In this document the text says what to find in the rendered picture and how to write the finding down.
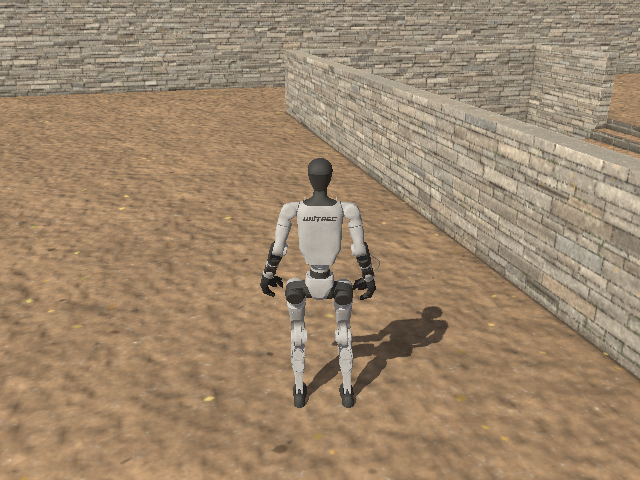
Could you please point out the left robot forearm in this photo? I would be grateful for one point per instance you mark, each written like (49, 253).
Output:
(271, 264)

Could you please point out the right robot thigh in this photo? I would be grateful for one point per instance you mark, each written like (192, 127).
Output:
(343, 299)

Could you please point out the robot left hand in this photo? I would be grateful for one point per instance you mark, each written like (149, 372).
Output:
(272, 282)

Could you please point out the robot right hand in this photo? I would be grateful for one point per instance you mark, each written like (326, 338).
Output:
(363, 285)

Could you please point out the right robot forearm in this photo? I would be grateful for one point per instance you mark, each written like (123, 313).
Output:
(365, 265)

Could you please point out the robot left upper arm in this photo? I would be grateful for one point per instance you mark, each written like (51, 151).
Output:
(288, 211)

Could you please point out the robot right foot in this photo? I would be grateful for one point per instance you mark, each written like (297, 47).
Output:
(347, 399)

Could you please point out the robot right upper arm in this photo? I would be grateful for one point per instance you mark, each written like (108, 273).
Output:
(352, 212)

